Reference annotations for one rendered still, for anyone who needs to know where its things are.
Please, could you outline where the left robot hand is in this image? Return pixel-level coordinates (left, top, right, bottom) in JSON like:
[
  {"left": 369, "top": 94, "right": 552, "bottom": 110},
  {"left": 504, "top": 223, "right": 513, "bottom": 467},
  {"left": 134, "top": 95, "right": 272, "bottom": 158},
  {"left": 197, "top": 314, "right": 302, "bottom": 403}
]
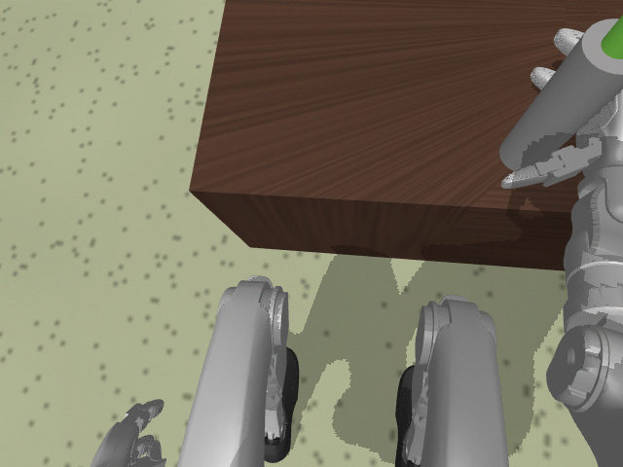
[{"left": 91, "top": 399, "right": 166, "bottom": 467}]

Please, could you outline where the right robot hand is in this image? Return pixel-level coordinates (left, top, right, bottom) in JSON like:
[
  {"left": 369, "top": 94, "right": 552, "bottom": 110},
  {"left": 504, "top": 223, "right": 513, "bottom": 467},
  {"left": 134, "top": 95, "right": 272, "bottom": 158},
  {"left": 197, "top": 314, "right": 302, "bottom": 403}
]
[{"left": 501, "top": 28, "right": 623, "bottom": 189}]

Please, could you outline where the right robot arm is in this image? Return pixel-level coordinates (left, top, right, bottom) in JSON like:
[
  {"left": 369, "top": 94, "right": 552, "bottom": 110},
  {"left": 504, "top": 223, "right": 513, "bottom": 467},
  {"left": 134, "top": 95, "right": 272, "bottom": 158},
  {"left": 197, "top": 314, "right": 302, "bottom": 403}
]
[{"left": 546, "top": 164, "right": 623, "bottom": 467}]

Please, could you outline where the bottle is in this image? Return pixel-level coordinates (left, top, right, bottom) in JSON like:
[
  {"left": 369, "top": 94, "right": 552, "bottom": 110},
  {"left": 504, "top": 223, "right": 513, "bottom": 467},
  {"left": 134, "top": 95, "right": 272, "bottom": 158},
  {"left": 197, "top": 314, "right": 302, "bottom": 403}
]
[{"left": 499, "top": 16, "right": 623, "bottom": 171}]

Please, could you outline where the right robot foot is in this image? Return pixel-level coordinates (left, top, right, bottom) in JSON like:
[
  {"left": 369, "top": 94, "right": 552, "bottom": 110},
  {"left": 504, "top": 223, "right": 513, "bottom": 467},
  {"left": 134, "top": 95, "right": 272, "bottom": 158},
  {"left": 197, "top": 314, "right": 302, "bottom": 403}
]
[{"left": 395, "top": 365, "right": 421, "bottom": 467}]

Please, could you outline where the left robot foot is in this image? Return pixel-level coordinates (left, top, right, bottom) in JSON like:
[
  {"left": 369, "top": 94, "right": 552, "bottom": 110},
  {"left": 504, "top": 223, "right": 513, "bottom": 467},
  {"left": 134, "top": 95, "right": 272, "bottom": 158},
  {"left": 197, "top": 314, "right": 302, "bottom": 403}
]
[{"left": 264, "top": 347, "right": 299, "bottom": 463}]

